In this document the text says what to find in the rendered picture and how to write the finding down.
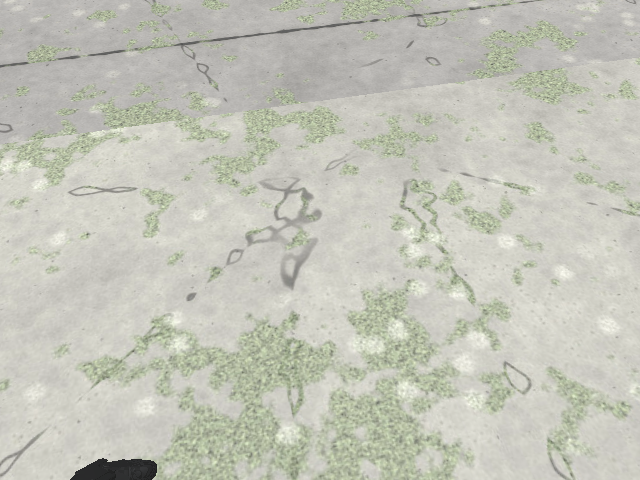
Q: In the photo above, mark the left robot hand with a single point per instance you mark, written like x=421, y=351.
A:
x=134, y=469

